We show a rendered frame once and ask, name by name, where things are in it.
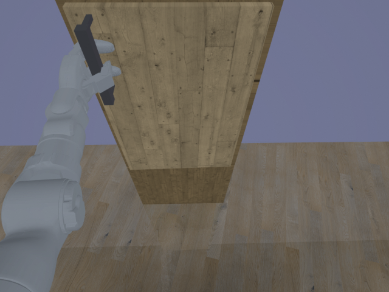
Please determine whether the robot left hand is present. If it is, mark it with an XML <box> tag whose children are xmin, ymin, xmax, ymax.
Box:
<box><xmin>58</xmin><ymin>39</ymin><xmax>121</xmax><ymax>102</ymax></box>

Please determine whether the robot left forearm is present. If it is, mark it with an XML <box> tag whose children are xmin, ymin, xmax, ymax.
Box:
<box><xmin>1</xmin><ymin>88</ymin><xmax>89</xmax><ymax>234</ymax></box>

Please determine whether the handle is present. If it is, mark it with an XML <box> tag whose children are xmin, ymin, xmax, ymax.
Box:
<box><xmin>74</xmin><ymin>14</ymin><xmax>115</xmax><ymax>105</ymax></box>

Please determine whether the robot left upper arm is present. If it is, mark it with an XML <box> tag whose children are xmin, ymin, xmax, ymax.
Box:
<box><xmin>0</xmin><ymin>178</ymin><xmax>85</xmax><ymax>292</ymax></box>

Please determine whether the cupboard door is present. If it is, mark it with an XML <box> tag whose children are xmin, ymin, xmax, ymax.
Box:
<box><xmin>63</xmin><ymin>2</ymin><xmax>274</xmax><ymax>170</ymax></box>

